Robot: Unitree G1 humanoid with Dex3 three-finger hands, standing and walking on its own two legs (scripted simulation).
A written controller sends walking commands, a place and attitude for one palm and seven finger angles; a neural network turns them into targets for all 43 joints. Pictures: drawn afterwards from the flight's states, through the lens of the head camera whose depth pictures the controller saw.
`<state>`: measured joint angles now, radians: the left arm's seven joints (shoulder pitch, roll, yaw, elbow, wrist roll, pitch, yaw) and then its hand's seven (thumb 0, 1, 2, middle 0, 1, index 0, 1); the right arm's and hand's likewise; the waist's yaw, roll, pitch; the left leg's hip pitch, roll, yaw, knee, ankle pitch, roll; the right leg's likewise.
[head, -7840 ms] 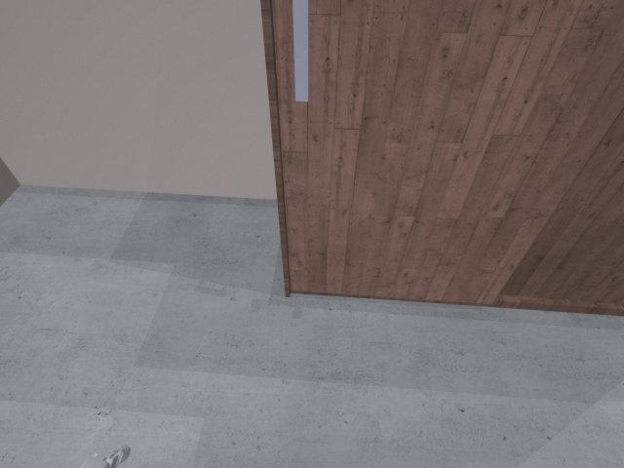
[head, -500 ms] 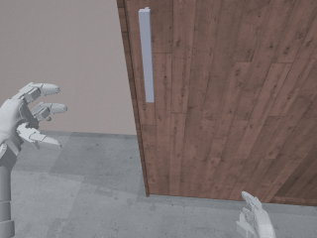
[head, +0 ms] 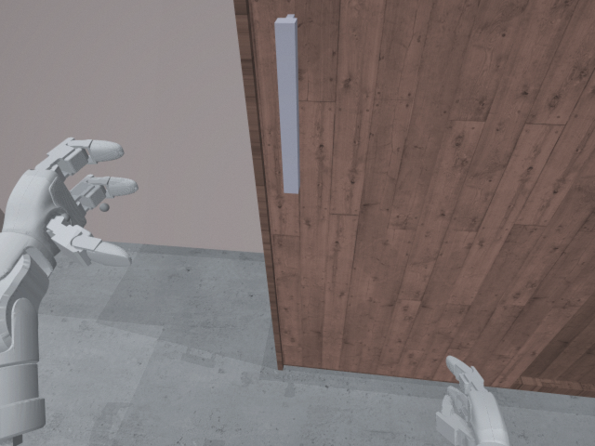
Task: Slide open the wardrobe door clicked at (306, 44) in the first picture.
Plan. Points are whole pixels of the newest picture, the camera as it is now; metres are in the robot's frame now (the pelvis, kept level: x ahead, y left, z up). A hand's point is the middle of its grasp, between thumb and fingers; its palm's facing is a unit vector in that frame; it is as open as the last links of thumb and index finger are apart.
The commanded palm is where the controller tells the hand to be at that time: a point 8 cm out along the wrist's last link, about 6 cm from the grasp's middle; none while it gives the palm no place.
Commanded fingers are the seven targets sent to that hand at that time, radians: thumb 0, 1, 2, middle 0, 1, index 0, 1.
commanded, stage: move the hooked fingers beside the handle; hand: left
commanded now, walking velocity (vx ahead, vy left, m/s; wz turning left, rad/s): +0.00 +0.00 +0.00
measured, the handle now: (291, 112) +0.55 +0.09 +0.22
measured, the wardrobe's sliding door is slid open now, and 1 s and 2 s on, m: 0.00 0.00 0.00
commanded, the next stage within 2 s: none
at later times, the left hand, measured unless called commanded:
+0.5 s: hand (169, 183) +0.35 +0.21 +0.21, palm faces +0.10 -0.99 -0.04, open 14.0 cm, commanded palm +0.33 +0.26 +0.22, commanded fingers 0.00 -0.50 0.30 -0.30 -1.20 -0.30 -1.20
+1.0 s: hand (213, 153) +0.42 +0.18 +0.22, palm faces +0.07 -1.00 -0.02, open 14.0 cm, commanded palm +0.40 +0.23 +0.22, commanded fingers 0.00 -0.50 0.30 -0.30 -1.20 -0.30 -1.20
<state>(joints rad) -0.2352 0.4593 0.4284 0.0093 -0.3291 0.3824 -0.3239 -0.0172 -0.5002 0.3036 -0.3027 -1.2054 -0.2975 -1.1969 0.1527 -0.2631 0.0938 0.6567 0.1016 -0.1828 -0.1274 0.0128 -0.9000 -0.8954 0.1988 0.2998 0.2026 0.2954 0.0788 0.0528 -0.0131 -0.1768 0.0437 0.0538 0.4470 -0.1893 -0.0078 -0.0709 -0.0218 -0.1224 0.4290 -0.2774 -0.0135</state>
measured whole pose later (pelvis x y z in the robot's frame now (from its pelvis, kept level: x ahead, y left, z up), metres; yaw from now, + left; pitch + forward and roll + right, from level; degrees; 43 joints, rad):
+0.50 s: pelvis +0.00 -0.01 +0.00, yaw -1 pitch -4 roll +0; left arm -0.41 0.39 0.31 0.14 -0.24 0.41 -0.19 -0.02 -0.50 0.30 -0.30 -1.21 -0.30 -1.20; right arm 0.17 -0.27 0.07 0.68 0.09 -0.13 -0.13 0.01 -0.90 -0.90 0.20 0.30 0.20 0.30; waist 0.04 0.05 -0.01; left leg -0.17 0.05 0.06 0.43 -0.19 -0.01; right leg -0.08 -0.01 -0.11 0.42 -0.28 -0.02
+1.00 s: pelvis +0.01 -0.01 +0.00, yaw -2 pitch -2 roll +0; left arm -0.64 0.39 0.28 0.45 -0.20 0.32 -0.13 -0.02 -0.50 0.30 -0.30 -1.20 -0.30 -1.20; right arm 0.22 -0.27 0.04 0.73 0.09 -0.08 -0.12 0.01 -0.90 -0.90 0.20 0.30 0.20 0.30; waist -0.01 0.03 -0.02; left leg -0.20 0.06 0.08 0.42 -0.19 -0.02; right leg -0.12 0.00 -0.09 0.42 -0.28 -0.03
